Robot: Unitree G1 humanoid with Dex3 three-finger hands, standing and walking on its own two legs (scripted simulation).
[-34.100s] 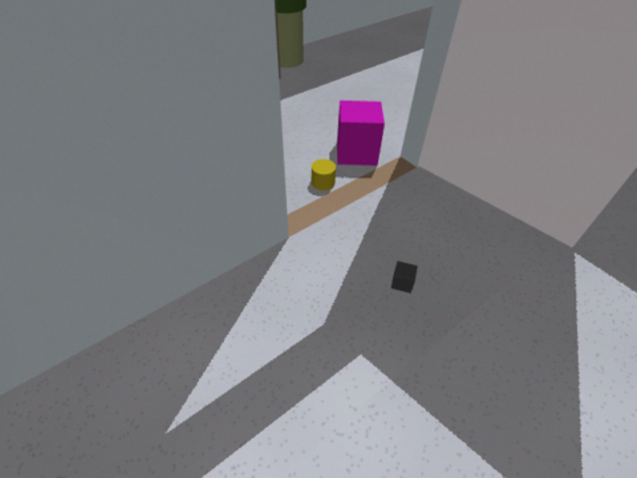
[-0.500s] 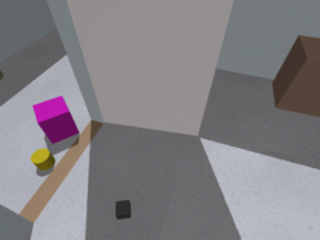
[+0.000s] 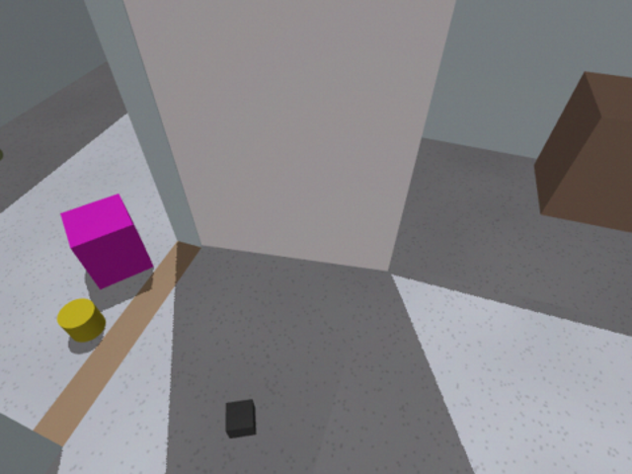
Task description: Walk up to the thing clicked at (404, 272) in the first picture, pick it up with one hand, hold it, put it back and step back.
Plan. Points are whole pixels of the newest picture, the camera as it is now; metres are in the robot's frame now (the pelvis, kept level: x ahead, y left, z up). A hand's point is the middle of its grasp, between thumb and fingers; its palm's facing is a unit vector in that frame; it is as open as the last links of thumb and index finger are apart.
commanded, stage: stand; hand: left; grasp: from above
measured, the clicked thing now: (241, 418) +0.42 +0.22 -0.74
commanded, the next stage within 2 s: step back in 0.42 s
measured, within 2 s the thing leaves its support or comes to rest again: neither
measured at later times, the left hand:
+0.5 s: hand out of the picture +0.08 +0.25 -0.16, palm faces +0.00 -0.94 -0.35, open 7.3 cm
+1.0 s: hand out of the picture +0.04 +0.30 -0.18, palm faces -0.13 -0.92 -0.36, open 7.3 cm
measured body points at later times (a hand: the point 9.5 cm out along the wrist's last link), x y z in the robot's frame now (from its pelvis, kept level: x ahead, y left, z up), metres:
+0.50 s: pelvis -0.01 +0.00 +0.00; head +0.02 -0.01 +0.44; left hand +0.08 +0.30 -0.13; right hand +0.07 -0.30 -0.14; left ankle +0.00 +0.14 -0.75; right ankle -0.01 -0.12 -0.75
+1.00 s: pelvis -0.10 +0.05 -0.02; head -0.02 +0.06 +0.42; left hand +0.04 +0.35 -0.15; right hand -0.03 -0.27 -0.13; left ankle -0.05 +0.14 -0.75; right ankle -0.14 -0.10 -0.69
